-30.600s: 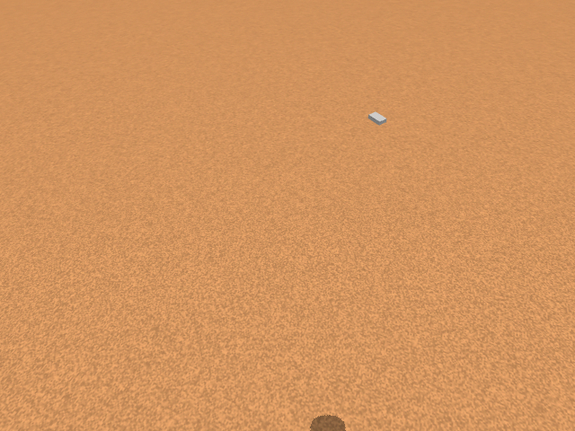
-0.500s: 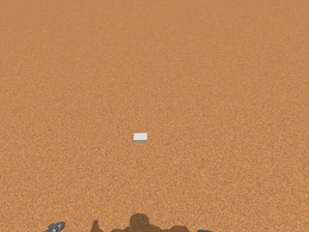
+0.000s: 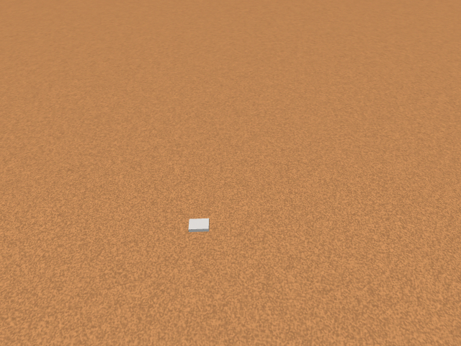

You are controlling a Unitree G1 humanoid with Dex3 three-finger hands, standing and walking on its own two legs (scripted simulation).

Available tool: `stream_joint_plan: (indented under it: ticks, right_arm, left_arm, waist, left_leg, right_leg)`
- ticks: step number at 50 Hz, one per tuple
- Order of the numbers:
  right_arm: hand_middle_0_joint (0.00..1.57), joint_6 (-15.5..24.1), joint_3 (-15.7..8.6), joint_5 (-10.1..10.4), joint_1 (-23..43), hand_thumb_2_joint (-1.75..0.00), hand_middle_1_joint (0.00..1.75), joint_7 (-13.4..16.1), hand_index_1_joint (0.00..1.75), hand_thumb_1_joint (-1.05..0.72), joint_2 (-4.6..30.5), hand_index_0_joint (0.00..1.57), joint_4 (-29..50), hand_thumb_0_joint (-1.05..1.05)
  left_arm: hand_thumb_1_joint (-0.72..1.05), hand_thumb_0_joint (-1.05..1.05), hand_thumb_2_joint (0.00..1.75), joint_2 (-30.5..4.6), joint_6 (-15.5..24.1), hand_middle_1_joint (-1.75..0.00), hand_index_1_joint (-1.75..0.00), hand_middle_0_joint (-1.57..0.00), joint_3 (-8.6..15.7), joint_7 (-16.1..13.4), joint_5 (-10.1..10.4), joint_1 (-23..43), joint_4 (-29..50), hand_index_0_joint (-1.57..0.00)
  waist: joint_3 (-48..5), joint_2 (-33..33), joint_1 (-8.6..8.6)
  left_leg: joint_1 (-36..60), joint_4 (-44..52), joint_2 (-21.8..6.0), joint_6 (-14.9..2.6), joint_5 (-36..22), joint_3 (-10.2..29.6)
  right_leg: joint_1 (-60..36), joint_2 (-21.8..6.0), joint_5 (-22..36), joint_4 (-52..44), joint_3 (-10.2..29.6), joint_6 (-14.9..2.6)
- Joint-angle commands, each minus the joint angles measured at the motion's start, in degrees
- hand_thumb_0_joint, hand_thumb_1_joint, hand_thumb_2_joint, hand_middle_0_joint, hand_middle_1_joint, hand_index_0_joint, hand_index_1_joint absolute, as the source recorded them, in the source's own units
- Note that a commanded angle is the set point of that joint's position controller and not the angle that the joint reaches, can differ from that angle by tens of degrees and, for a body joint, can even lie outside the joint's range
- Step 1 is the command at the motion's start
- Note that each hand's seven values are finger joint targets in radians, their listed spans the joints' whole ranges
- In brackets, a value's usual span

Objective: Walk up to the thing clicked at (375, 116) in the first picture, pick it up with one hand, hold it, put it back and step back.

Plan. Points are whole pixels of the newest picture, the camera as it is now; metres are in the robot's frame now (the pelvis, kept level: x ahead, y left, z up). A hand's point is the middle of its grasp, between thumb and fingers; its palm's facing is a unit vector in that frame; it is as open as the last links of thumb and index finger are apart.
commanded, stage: walk up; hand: left
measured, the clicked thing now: (199, 225) +0.82 +0.22 -0.76
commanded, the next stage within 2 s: stand in 0.40 s
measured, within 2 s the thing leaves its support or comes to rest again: neither
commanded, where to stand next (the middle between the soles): +0.44 -0.04 m, yaw +3 degrees
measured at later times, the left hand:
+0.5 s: hand out of the picture +0.12 +0.25 -0.15, palm faces -0.02 -0.94 -0.34, open 7.3 cm
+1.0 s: hand out of the picture +0.07 +0.24 -0.15, palm faces -0.04 -0.94 -0.35, open 7.3 cm
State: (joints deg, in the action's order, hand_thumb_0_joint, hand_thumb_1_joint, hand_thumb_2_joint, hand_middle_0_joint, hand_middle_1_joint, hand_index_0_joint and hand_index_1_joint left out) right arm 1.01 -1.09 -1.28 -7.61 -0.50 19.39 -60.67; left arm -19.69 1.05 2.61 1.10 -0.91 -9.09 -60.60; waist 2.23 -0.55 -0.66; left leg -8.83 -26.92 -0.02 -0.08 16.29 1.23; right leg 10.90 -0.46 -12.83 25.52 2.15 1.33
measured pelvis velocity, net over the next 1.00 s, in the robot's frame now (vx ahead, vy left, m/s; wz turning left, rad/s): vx -0.01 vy -0.01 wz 0.00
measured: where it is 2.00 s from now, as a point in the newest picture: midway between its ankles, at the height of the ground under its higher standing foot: outside the picture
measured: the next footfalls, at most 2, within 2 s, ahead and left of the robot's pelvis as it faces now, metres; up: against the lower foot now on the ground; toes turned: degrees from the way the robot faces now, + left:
left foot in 1.96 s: +0.29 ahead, +0.11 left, +0.00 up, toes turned +6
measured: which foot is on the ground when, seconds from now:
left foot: down 0.00-1.00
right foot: down 0.00-1.00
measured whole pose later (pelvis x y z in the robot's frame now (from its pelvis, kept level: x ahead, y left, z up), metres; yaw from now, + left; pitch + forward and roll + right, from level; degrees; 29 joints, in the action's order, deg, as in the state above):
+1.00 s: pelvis -0.01 -0.01 +0.01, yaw +0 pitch -3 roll +0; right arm 0.0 -0.8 -0.5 -6.0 -0.6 19.8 -65.0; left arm -20.5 0.8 0.1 0.4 -0.8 -6.2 -64.8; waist 3.2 0.0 0.4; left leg -3.9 -17.7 -0.7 1.2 10.8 1.1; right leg 7.2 0.0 -8.6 18.8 2.2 0.5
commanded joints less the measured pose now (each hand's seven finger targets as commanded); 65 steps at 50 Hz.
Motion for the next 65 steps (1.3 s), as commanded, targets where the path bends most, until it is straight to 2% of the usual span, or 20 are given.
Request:
stream_joint_plan:
  ticks: [1,4,9,13,19,20,21,24,26,32,35,40,42,48,49,54,55,58,60,65]
  right_arm:
    - [0.2,1.82,-2.87,0.36,3.49,-0.9,0.3,1.0,0.3,-0.9,12.4,0.2,3.46,0.0]
    - [0.2,1.5,-3.14,0.53,3.22,-0.9,0.3,1.29,0.3,-0.9,12.2,0.2,2.83,0.0]
    - [0.2,1.04,-3.49,0.37,5.3,-0.9,0.3,1.35,0.3,-0.9,12.1,0.2,2.85,0.0]
    - [0.2,0.98,-3.39,0.42,5.07,-0.9,0.3,1.34,0.3,-0.9,11.64,0.2,2.36,0.0]
    - [0.2,0.78,-3.46,0.3,6.13,-0.9,0.3,1.18,0.3,-0.9,11.6,0.2,2.29,0.0]
    - [0.2,0.95,-3.1,0.91,6.38,-0.9,0.3,1.08,0.3,-0.9,12.42,0.2,1.97,0.0]
    - [0.2,0.93,-2.92,0.99,6.1,-0.9,0.3,1.06,0.3,-0.9,12.12,0.2,1.96,0.0]
    - [0.2,0.8,-2.82,1.01,6.52,-0.9,0.3,1.09,0.3,-0.9,12.41,0.2,1.38,0.0]
    - [0.2,0.74,-2.47,0.95,6.46,-0.9,0.3,0.94,0.3,-0.9,11.74,0.2,1.0,0.0]
    - [0.2,0.7,-2.17,0.94,6.19,-0.9,0.3,0.82,0.3,-0.9,11.87,0.2,0.09,0.0]
    - [0.2,0.49,-2.12,0.83,5.4,-0.9,0.3,0.79,0.3,-0.9,12.14,0.2,-0.23,0.0]
    - [0.2,0.58,-2.0,0.82,5.43,-0.9,0.3,0.67,0.3,-0.9,12.16,0.2,-0.5,0.0]
    - [0.2,0.47,-1.91,0.8,5.01,-0.9,0.3,0.63,0.3,-0.9,12.12,0.2,-0.78,0.0]
    - [0.2,0.42,-1.99,0.63,3.97,-0.9,0.3,0.46,0.3,-0.9,12.4,0.2,-0.9,0.0]
    - [0.2,0.44,-1.98,0.64,3.78,-0.9,0.3,0.39,0.3,-0.9,12.81,0.2,-0.96,0.0]
    - [0.2,0.28,-1.94,0.62,2.77,-0.9,0.3,0.19,0.3,-0.9,12.59,0.2,-1.17,0.0]
    - [0.2,0.39,-2.06,0.57,2.92,-0.9,0.3,0.2,0.3,-0.9,12.61,0.2,-0.86,0.0]
    - [0.2,0.54,-1.96,0.58,3.02,-0.9,0.3,0.36,0.3,-0.9,12.87,0.2,-1.04,0.0]
    - [0.2,0.71,-1.89,0.67,2.52,-0.9,0.3,0.39,0.3,-0.9,12.93,0.2,-0.99,0.0]
    - [0.2,0.72,-1.57,0.77,2.29,-0.9,0.3,0.63,0.3,-0.9,13.07,0.2,-1.29,0.0]
  left_arm:
    - [0.9,0.0,0.9,-12.24,1.77,-0.3,-0.3,-0.2,2.2,-1.35,0.71,4.11,3.45,-0.2]
    - [0.9,0.0,0.9,-11.68,1.46,-0.3,-0.3,-0.2,1.89,-1.53,0.86,5.04,3.21,-0.2]
    - [0.9,0.0,0.9,-11.73,1.05,-0.3,-0.3,-0.2,1.66,-1.72,0.62,5.88,2.52,-0.2]
    - [0.9,0.0,0.9,-11.62,1.13,-0.3,-0.3,-0.2,1.65,-1.76,0.63,6.64,2.61,-0.2]
    - [0.9,0.0,0.9,-12.0,0.97,-0.3,-0.3,-0.2,1.74,-1.87,0.42,6.93,2.3,-0.2]
    - [0.9,0.0,0.9,-11.43,1.08,-0.3,-0.3,-0.2,0.69,-1.8,0.55,7.44,1.67,-0.2]
    - [0.9,0.0,0.9,-11.5,1.08,-0.3,-0.3,-0.2,0.75,-1.8,0.68,7.91,1.99,-0.2]
    - [0.9,0.0,0.9,-11.75,0.84,-0.3,-0.3,-0.2,0.52,-1.91,0.7,7.35,1.14,-0.2]
    - [0.9,0.0,0.9,-11.95,0.91,-0.3,-0.3,-0.2,0.41,-1.86,0.61,7.79,0.92,-0.2]
    - [0.9,0.0,0.9,-12.38,1.11,-0.3,-0.3,-0.2,-0.04,-1.75,0.57,7.99,0.23,-0.2]
    - [0.9,0.0,0.9,-12.6,1.11,-0.3,-0.3,-0.2,-0.15,-1.81,0.43,7.73,0.01,-0.2]
    - [0.9,0.0,0.9,-12.73,1.2,-0.3,-0.3,-0.2,-0.35,-1.67,0.42,7.21,-0.26,-0.2]
    - [0.9,0.0,0.9,-13.04,1.14,-0.3,-0.3,-0.2,-0.33,-1.68,0.48,7.15,-0.39,-0.2]
    - [0.9,0.0,0.9,-13.37,1.16,-0.3,-0.3,-0.2,-0.43,-1.61,0.42,6.77,-0.33,-0.2]
    - [0.9,0.0,0.9,-12.93,1.28,-0.3,-0.3,-0.2,-0.57,-1.54,0.46,6.56,-0.28,-0.2]
    - [0.9,0.0,0.9,-13.56,1.11,-0.3,-0.3,-0.2,-0.46,-1.44,0.32,5.69,-0.46,-0.2]
    - [0.9,0.0,0.9,-13.69,1.2,-0.3,-0.3,-0.2,-0.43,-1.46,0.32,6.14,-0.19,-0.2]
    - [0.9,0.0,0.9,-13.14,1.14,-0.3,-0.3,-0.2,-0.48,-1.35,0.5,5.28,-0.52,-0.2]
    - [0.9,0.0,0.9,-13.32,1.26,-0.3,-0.3,-0.2,-0.52,-1.27,0.57,5.07,-0.34,-0.2]
    - [0.9,0.0,0.9,-13.01,1.05,-0.3,-0.3,-0.2,-0.79,-1.33,0.7,5.1,-0.22,-0.2]
  waist:
    - [-5.22,2.57,0.3]
    - [-6.42,3.43,0.52]
    - [-4.73,2.5,0.47]
    - [-5.59,1.57,0.72]
    - [-5.04,0.45,0.61]
    - [-5.8,0.93,0.98]
    - [-5.99,0.58,1.06]
    - [-6.13,1.38,0.97]
    - [-5.2,0.86,0.92]
    - [-4.81,0.82,1.19]
    - [-4.29,0.71,1.29]
    - [-4.01,0.46,1.12]
    - [-2.56,0.4,1.1]
    - [-1.68,-0.01,1.22]
    - [-2.64,1.08,1.26]
    - [-0.3,-0.05,1.06]
    - [-2.07,0.12,1.27]
    - [-1.67,0.87,0.73]
    - [-3.39,1.18,0.87]
    - [-3.3,1.33,0.82]
  left_leg:
    - [-0.01,5.62,-6.37,-1.71,-18.43,4.65]
    - [2.12,5.48,-6.57,-1.49,-22.75,3.99]
    - [1.28,6.99,-6.65,-1.7,-17.21,4.03]
    - [2.13,6.47,-6.24,-1.39,-19.68,3.02]
    - [3.07,6.69,-6.02,-1.49,-17.33,2.48]
    - [4.34,7.82,-6.96,-1.32,-22.98,4.34]
    - [4.37,8.27,-7.06,-1.18,-23.85,4.09]
    - [6.43,9.2,-7.18,-1.09,-23.46,3.92]
    - [5.57,10.24,-6.89,-0.84,-20.18,3.81]
    - [5.88,11.15,-6.88,-0.42,-17.34,3.68]
    - [4.63,11.93,-6.71,-0.45,-14.24,3.62]
    - [5.56,12.02,-6.83,-0.39,-12.93,3.81]
    - [4.26,12.59,-6.72,-0.52,-10.1,4.07]
    - [3.53,12.64,-6.59,-0.58,-6.96,4.09]
    - [4.0,12.32,-6.8,-0.82,-7.36,4.06]
    - [2.43,12.27,-6.14,-0.99,-3.38,4.23]
    - [3.32,12.07,-6.47,-1.08,-5.25,4.27]
    - [2.2,12.56,-6.58,-0.97,-5.71,4.66]
    - [3.27,12.35,-6.83,-0.93,-8.69,4.52]
    - [3.27,12.05,-6.96,-0.77,-10.68,4.42]
  right_leg:
    - [-5.58,-4.94,16.64,-2.2,3.93,-3.42]
    - [-5.9,-4.87,17.76,-1.15,3.12,-3.57]
    - [-5.37,-4.63,15.45,-1.86,2.99,-3.38]
    - [-6.58,-5.14,17.7,-2.14,3.33,-3.46]
    - [-5.7,-5.08,16.52,-3.1,3.63,-3.35]
    - [-6.84,-6.45,22.43,-3.82,4.36,-2.98]
    - [-7.46,-6.27,22.65,-3.94,3.95,-2.54]
    - [-7.33,-6.14,21.0,-5.03,3.78,-2.3]
    - [-7.27,-6.15,18.49,-6.15,3.88,-2.17]
    - [-6.72,-6.38,16.67,-7.79,4.3,-2.3]
    - [-6.66,-6.43,14.29,-8.46,4.51,-2.25]
    - [-5.17,-6.38,12.86,-8.96,4.65,-2.32]
    - [-4.46,-6.21,9.71,-9.62,4.81,-2.26]
    - [-2.74,-6.12,5.33,-10.31,5.44,-2.45]
    - [-3.44,-6.33,6.59,-10.35,5.56,-2.41]
    - [-0.66,-6.15,-1.72,-12.04,6.42,-2.37]
    - [-1.79,-6.28,1.24,-11.22,6.25,-2.57]
    - [-2.65,-5.84,3.78,-10.32,5.71,-2.49]
    - [-4.09,-6.14,8.12,-9.23,5.54,-2.72]
    - [-4.3,-6.17,10.09,-8.7,5.4,-2.84]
